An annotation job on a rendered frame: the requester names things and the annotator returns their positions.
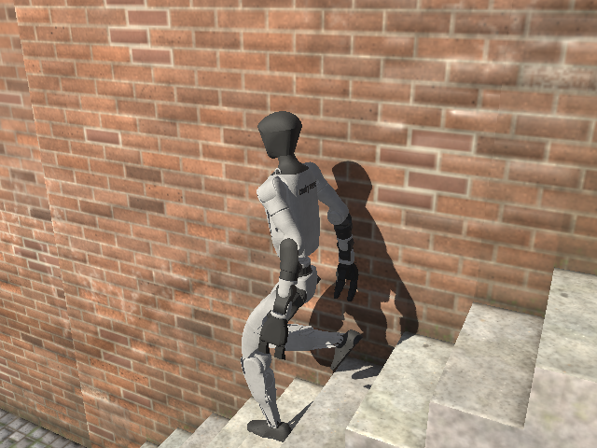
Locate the robot right hand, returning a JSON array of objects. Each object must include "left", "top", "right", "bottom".
[{"left": 334, "top": 263, "right": 359, "bottom": 301}]

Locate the humanoid robot head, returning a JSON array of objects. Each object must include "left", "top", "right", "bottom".
[{"left": 257, "top": 111, "right": 309, "bottom": 175}]

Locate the robot left hand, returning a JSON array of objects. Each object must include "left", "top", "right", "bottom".
[{"left": 258, "top": 315, "right": 288, "bottom": 360}]

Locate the robot right forearm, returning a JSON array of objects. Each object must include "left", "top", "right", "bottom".
[{"left": 334, "top": 213, "right": 354, "bottom": 265}]

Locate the robot left upper arm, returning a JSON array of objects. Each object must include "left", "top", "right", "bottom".
[{"left": 257, "top": 175, "right": 305, "bottom": 256}]

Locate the robot right upper arm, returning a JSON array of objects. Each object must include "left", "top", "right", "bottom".
[{"left": 302, "top": 162, "right": 349, "bottom": 225}]

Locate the left robot foot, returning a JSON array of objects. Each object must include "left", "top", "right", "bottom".
[{"left": 247, "top": 419, "right": 292, "bottom": 441}]

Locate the robot left forearm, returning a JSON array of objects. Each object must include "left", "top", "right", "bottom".
[{"left": 271, "top": 238, "right": 302, "bottom": 319}]

